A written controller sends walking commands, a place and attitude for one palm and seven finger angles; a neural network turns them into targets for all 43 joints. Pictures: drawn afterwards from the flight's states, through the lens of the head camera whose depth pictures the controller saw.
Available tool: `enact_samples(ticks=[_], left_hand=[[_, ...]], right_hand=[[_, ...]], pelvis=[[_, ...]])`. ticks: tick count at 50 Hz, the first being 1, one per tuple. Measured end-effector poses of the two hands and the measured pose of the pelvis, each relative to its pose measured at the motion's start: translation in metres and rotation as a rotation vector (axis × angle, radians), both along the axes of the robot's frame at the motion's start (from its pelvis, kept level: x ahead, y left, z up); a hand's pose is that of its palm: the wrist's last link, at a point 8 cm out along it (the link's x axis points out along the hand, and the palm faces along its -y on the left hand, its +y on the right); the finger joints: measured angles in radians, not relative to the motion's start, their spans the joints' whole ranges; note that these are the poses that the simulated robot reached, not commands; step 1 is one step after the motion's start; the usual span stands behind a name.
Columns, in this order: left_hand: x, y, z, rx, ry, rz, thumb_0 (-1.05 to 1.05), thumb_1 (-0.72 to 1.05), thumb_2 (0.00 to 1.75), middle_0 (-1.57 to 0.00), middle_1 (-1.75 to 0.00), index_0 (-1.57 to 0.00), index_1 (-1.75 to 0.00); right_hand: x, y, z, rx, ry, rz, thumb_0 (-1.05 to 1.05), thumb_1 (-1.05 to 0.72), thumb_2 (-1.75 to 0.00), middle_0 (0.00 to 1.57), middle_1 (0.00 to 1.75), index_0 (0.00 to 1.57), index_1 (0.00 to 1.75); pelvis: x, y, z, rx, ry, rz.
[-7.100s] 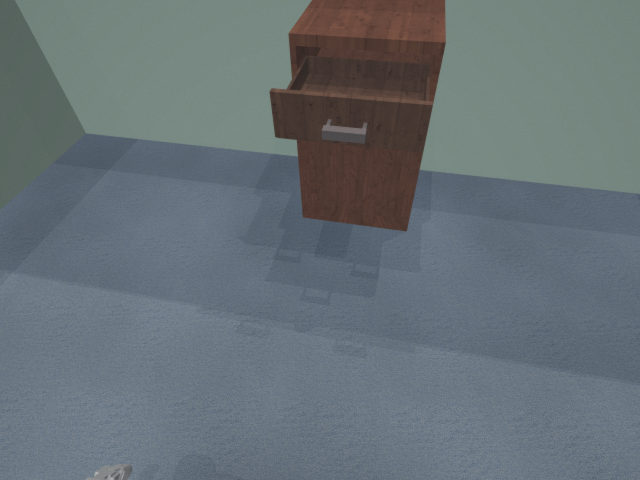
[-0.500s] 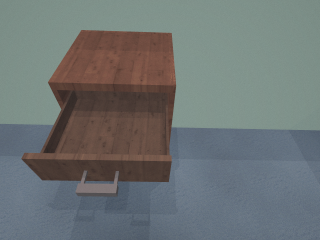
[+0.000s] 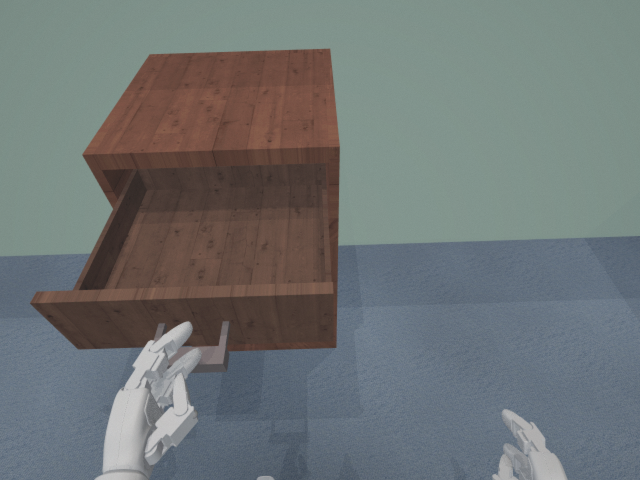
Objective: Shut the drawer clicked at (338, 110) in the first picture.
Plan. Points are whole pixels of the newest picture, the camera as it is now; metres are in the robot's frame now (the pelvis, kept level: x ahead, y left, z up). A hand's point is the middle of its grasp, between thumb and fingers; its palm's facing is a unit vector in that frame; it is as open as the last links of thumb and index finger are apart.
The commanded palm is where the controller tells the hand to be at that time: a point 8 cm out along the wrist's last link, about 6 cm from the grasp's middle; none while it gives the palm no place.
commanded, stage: raise the hand and make a fist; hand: left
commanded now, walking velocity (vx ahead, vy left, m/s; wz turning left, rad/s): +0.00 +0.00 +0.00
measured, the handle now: (190, 344) +0.32 +0.21 -0.05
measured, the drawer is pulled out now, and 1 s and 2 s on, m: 0.30 0.30 0.30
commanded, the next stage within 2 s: bring the fist close to the handle in 1.64 s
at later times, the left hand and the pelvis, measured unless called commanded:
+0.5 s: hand (193, 459) +0.16 +0.15 +0.00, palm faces -0.01 -1.00 -0.02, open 4.2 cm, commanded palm +0.12 +0.22 +0.01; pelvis -0.02 -0.02 -0.05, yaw +0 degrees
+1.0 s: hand (172, 462) +0.15 +0.16 +0.04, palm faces +0.05 -1.00 +0.00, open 3.1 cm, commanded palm +0.11 +0.21 +0.04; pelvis -0.01 +0.01 -0.04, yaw +0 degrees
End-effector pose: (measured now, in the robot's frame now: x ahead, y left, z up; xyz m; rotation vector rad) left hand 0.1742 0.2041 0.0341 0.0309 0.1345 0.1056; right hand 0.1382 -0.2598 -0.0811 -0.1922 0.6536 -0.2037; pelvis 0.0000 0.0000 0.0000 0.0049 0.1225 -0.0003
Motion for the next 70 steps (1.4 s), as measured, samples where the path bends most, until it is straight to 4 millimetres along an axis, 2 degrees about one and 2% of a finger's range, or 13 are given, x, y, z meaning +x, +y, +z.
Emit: enact_samples(ticks=[5,8,11,15,20,25,31,35,39,47,53,60,70], left_hand=[[-0.018,-0.025,-0.023,-0.063,-0.161,-0.117,0.01,0.92,0.9,-0.39,-0.51,-0.39,-0.51],[-0.044,-0.018,-0.044,-0.058,-0.077,-0.061,0.01,0.91,0.9,-0.46,-0.57,-0.45,-0.58],[-0.067,-0.004,-0.049,-0.016,-0.034,0.013,0.01,0.9,0.9,-0.52,-0.64,-0.51,-0.64],[-0.074,0.007,-0.032,0.037,-0.118,0.025,0.02,0.9,0.9,-0.59,-0.72,-0.59,-0.73],[-0.05,0.0,-0.024,0.013,-0.148,-0.084,0.02,0.9,0.91,-0.69,-0.83,-0.69,-0.83],[-0.033,0.0,-0.027,-0.013,-0.039,-0.109,0.01,0.9,0.9,-0.79,-0.94,-0.79,-0.94],[-0.038,0.012,-0.014,0.015,-0.039,-0.049,0.02,0.9,0.9,-0.91,-1.07,-0.9,-1.07],[-0.042,0.011,-0.011,0.006,-0.062,-0.062,0.02,0.9,0.9,-0.99,-1.15,-0.98,-1.16],[-0.043,0.008,-0.011,-0.009,-0.068,-0.078,0.02,0.9,0.9,-1.07,-1.24,-1.06,-1.25],[-0.045,0.01,0.002,-0.023,-0.097,-0.055,0.02,0.9,0.9,-1.23,-1.41,-1.22,-1.42],[-0.049,0.006,0.01,-0.035,-0.091,-0.063,0.02,0.9,0.9,-1.33,-1.52,-1.33,-1.53],[-0.051,0.007,0.015,-0.032,-0.088,-0.062,0.02,0.9,0.9,-1.38,-1.58,-1.38,-1.59],[-0.051,0.006,0.02,-0.024,-0.078,-0.071,0.02,0.9,0.9,-1.4,-1.6,-1.39,-1.6]], right_hand=[[0.055,-0.006,0.011,-0.029,-0.183,0.056,0.01,-0.91,-0.89,0.2,0.3,0.2,0.29],[0.078,0.001,0.013,-0.028,-0.236,0.092,0.01,-0.9,-0.89,0.2,0.3,0.19,0.29],[0.088,0.014,0.008,-0.015,-0.255,0.129,0.01,-0.9,-0.89,0.2,0.3,0.19,0.29],[0.081,0.031,-0.011,0.016,-0.226,0.173,0.01,-0.9,-0.89,0.2,0.3,0.2,0.29],[0.046,0.039,-0.04,0.067,-0.112,0.153,0.01,-0.9,-0.89,0.2,0.3,0.2,0.3],[0.003,0.028,-0.053,0.084,0.013,0.041,0.01,-0.9,-0.89,0.2,0.3,0.2,0.3],[-0.024,0.007,-0.049,0.038,0.082,-0.054,0.02,-0.9,-0.89,0.2,0.3,0.2,0.3],[-0.02,0.0,-0.042,-0.003,0.069,-0.057,0.02,-0.9,-0.89,0.2,0.3,0.2,0.29],[-0.001,0.004,-0.033,-0.019,0.02,-0.039,0.02,-0.9,-0.89,0.2,0.3,0.2,0.29],[0.048,0.043,-0.01,0.025,-0.101,0.061,0.02,-0.9,-0.89,0.2,0.3,0.2,0.29],[0.067,0.073,0.003,0.066,-0.149,0.139,0.01,-0.9,-0.89,0.2,0.3,0.2,0.29],[0.063,0.081,0.003,0.078,-0.126,0.16,0.01,-0.9,-0.89,0.2,0.3,0.2,0.3],[0.036,0.058,-0.007,0.055,-0.053,0.092,0.01,-0.9,-0.89,0.2,0.3,0.2,0.3]], pelvis=[[-0.012,-0.011,-0.035,0.003,0.058,-0.013],[-0.016,-0.016,-0.049,-0.004,0.059,-0.002],[-0.018,-0.021,-0.058,-0.018,0.058,0.011],[-0.023,-0.025,-0.064,-0.041,0.064,0.027],[-0.027,-0.025,-0.064,-0.052,0.069,0.03],[-0.022,-0.021,-0.054,-0.04,0.065,0.014],[-0.014,-0.013,-0.043,-0.032,0.066,0.0],[-0.013,-0.005,-0.043,-0.035,0.076,0.0],[-0.011,0.001,-0.044,-0.038,0.08,0.0],[-0.008,0.01,-0.041,-0.051,0.068,0.009],[-0.007,0.015,-0.039,-0.059,0.054,0.017],[-0.006,0.017,-0.037,-0.063,0.045,0.02],[-0.005,0.015,-0.036,-0.061,0.04,0.015]])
